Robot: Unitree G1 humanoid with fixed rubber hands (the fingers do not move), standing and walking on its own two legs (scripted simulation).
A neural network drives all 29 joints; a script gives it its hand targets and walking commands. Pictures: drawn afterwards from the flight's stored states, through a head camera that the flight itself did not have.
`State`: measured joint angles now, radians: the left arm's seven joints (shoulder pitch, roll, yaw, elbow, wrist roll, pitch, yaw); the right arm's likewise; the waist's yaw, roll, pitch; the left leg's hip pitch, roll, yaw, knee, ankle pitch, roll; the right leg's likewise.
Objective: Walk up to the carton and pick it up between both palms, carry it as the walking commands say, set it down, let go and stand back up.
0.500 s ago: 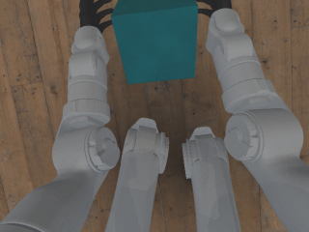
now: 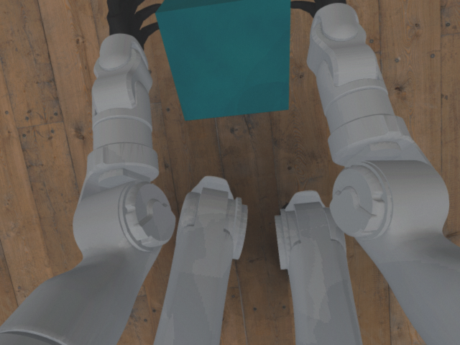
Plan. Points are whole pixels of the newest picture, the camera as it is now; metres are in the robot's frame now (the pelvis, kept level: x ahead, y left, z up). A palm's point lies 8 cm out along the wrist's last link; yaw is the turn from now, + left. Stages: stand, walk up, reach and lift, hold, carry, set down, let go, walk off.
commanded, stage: set down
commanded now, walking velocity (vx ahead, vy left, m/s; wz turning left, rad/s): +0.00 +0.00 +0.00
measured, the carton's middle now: (230, 38) +0.55 +0.09 -0.26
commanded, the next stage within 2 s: none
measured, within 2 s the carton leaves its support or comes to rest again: rests again in 1.66 s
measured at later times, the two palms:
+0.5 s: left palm (127, 28) +0.52 +0.22 -0.14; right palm (326, 0) +0.57 -0.04 -0.14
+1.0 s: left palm (128, 25) +0.52 +0.23 -0.14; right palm out of the picture +0.57 -0.04 -0.15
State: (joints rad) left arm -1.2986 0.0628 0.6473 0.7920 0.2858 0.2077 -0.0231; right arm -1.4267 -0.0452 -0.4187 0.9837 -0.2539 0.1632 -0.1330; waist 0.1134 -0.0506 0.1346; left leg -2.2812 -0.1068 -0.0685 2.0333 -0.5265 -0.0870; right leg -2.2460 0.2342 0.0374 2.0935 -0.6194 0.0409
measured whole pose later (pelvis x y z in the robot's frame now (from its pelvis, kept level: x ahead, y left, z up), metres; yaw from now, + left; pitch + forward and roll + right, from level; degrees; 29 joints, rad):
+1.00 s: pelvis +0.01 +0.00 -0.01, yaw +0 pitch +45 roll +1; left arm -1.32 0.09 0.68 0.84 0.29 0.13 -0.07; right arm -1.46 -0.07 -0.44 1.02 -0.30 0.11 -0.07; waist 0.11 -0.04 0.14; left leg -2.30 -0.09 -0.04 2.07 -0.56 -0.06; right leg -2.26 0.20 0.04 2.13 -0.66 0.03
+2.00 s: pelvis -0.01 +0.02 +0.02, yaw +1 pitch +41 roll +0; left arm -1.22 0.25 0.29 0.91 -0.13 0.09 0.11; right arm -1.31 -0.27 -0.10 0.94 0.08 0.15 -0.15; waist 0.10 -0.02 0.18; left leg -2.19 -0.06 -0.01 1.99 -0.51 -0.01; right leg -2.13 0.11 0.02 2.04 -0.62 0.02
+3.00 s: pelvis +0.05 +0.02 +0.27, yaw +0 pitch +43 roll -1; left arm -0.95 0.09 0.44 0.81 0.12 0.06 0.01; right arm -1.04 -0.15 -0.30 0.90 -0.14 0.09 -0.06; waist 0.11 -0.04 -0.07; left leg -1.46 -0.04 -0.04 0.98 -0.27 0.00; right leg -1.42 0.09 0.08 1.01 -0.34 0.01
